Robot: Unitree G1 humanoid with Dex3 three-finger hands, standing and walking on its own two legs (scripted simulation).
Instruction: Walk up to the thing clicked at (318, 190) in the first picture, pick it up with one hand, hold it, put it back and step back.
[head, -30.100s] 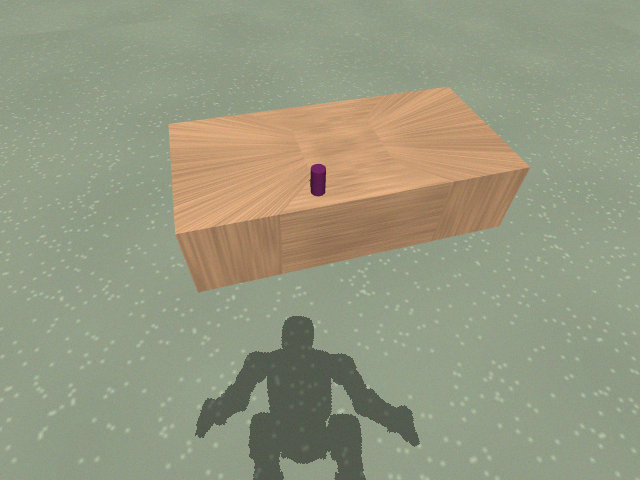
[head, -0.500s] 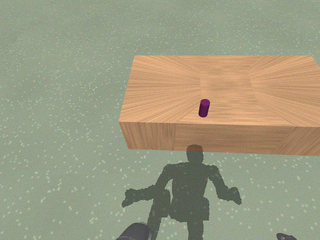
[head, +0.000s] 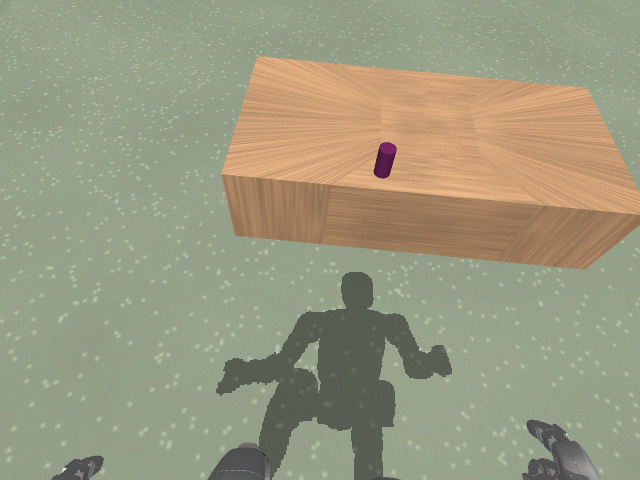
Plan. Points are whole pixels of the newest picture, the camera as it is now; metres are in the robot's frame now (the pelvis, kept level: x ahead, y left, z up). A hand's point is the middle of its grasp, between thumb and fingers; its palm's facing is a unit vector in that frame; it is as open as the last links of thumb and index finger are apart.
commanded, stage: step back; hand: right
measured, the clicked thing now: (384, 160) +0.99 -0.16 -0.37
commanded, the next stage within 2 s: stand in 1.26 s
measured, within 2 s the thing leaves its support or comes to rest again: neither
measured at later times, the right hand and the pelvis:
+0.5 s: hand out of the picture -0.05 -0.26 -0.14, palm faces -0.13 +0.93 -0.35, open 7.4 cm; pelvis -0.11 -0.01 +0.01, yaw +6 degrees
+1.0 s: hand out of the picture +0.04 -0.25 -0.15, palm faces -0.17 +0.91 -0.37, open 7.4 cm; pelvis -0.07 +0.00 +0.00, yaw +7 degrees
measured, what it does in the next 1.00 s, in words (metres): steps on the spot: right foot, then left foot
